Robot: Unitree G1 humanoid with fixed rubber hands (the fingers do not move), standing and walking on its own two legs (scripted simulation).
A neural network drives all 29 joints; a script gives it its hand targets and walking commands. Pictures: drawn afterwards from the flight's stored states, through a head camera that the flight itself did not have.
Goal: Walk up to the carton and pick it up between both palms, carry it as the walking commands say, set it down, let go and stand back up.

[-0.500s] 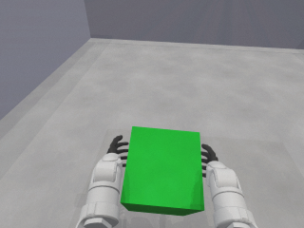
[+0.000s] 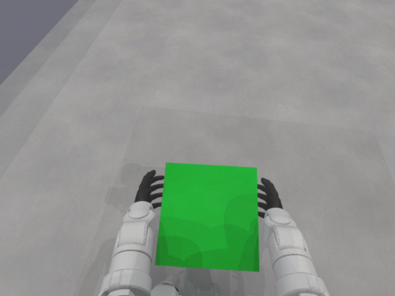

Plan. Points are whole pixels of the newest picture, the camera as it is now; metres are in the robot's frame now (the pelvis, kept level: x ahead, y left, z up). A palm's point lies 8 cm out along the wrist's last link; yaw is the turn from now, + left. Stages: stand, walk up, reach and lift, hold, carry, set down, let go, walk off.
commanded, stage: set down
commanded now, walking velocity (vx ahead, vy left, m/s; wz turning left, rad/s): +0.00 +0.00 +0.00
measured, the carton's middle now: (206, 216) +0.31 +0.02 -0.12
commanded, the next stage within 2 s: none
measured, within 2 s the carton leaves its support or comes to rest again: neither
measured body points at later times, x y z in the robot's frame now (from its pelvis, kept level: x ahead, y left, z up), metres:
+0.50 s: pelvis -0.03 +0.02 -0.07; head +0.14 +0.04 +0.35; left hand +0.32 +0.18 -0.15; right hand +0.34 -0.11 -0.16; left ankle +0.06 +0.13 -0.72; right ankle -0.01 -0.10 -0.72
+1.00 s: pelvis -0.05 +0.03 -0.14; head +0.16 +0.05 +0.26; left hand +0.34 +0.18 -0.24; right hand +0.36 -0.11 -0.24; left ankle +0.06 +0.14 -0.72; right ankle -0.01 -0.10 -0.72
